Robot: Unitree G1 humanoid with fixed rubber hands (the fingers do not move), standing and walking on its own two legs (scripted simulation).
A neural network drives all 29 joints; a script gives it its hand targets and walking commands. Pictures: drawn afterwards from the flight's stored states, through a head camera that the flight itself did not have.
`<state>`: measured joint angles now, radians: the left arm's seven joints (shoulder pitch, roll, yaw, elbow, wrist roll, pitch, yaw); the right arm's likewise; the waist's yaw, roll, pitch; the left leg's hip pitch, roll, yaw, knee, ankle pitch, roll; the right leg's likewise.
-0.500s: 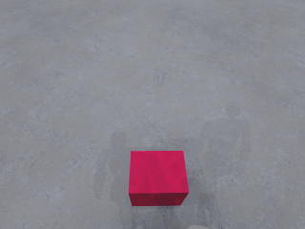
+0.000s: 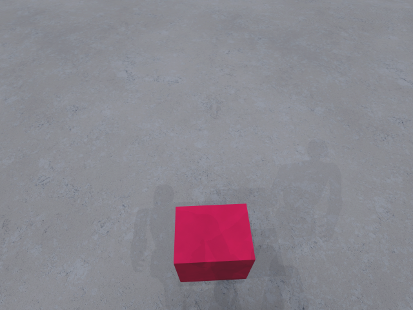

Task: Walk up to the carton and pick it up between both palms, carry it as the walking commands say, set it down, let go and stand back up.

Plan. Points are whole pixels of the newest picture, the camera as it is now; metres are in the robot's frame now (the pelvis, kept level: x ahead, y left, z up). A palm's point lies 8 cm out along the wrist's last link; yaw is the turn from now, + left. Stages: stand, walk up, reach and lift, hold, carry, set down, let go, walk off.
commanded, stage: stand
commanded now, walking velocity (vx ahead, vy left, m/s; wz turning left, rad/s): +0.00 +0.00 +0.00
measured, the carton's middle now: (212, 244) +0.44 +0.01 -0.62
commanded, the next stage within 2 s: reach and lift in 0.84 s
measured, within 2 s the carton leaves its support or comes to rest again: neither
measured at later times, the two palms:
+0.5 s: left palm out of the picture +0.04 +0.24 -0.13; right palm out of the picture +0.03 -0.25 -0.13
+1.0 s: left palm out of the picture +0.09 +0.23 -0.12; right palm out of the picture +0.09 -0.24 -0.13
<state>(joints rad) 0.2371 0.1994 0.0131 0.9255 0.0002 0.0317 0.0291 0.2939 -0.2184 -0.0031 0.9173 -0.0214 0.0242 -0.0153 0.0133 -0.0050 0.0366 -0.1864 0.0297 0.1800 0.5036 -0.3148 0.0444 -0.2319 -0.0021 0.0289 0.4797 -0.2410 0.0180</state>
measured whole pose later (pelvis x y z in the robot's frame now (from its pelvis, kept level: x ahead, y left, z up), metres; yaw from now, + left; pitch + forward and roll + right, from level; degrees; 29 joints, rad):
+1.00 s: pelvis -0.03 -0.01 -0.01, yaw +1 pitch +3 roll +0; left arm 0.11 0.21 0.02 0.76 0.00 0.23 -0.02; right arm 0.16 -0.22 -0.01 0.71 0.01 0.25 -0.01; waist 0.01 0.02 0.03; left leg -0.36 0.03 0.17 0.60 -0.31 0.05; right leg -0.41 -0.01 0.03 0.60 -0.25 0.01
